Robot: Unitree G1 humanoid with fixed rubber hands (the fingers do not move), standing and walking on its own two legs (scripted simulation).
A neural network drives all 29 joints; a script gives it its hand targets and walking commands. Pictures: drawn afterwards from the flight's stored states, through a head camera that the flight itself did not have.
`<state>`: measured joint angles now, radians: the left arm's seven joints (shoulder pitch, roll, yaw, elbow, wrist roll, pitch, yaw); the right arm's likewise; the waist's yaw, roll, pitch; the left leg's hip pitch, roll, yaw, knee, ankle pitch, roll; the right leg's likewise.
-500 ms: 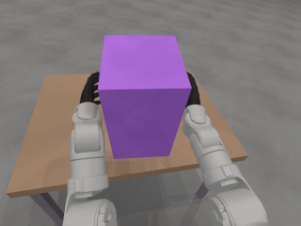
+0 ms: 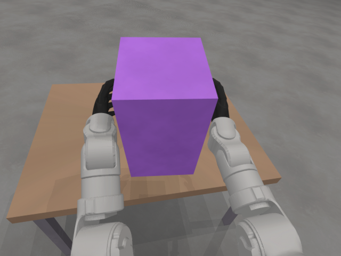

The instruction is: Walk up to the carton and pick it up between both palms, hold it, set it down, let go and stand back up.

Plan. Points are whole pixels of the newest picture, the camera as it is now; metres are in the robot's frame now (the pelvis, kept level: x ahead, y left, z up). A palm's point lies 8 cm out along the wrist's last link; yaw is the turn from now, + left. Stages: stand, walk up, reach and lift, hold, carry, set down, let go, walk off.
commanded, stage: set down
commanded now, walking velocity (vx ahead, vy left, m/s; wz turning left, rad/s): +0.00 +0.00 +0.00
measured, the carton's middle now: (161, 115) +0.39 +0.02 +0.16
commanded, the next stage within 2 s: none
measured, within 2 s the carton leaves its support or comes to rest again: neither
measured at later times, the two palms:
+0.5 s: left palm (103, 128) +0.38 +0.15 +0.12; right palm (208, 121) +0.39 -0.10 +0.14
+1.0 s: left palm (106, 132) +0.39 +0.15 +0.09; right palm (207, 125) +0.40 -0.11 +0.12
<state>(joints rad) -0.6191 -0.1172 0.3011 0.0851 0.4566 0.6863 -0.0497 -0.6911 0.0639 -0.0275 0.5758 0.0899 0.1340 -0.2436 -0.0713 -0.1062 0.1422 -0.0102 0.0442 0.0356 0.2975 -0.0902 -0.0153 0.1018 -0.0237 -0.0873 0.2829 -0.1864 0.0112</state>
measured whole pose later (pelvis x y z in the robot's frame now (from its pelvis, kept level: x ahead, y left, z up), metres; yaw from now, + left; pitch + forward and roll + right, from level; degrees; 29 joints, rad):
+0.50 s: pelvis +0.03 +0.00 +0.00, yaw +0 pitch -8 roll +0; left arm -0.47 -0.13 0.28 0.16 0.41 0.39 -0.04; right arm -0.56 0.09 -0.04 0.63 0.00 -0.19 -0.23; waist -0.01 -0.11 0.15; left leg -0.04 0.05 0.04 0.30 -0.12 -0.02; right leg 0.09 -0.02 -0.08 0.24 -0.19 0.01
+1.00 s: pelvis +0.02 +0.00 +0.00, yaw -2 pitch -5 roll +0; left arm -0.58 -0.13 0.38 0.49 0.40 0.22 -0.04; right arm -0.64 0.10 -0.16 0.84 -0.11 -0.27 -0.23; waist 0.03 -0.07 0.10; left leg -0.08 0.05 0.07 0.26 -0.09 -0.02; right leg 0.03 -0.01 -0.06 0.24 -0.17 0.01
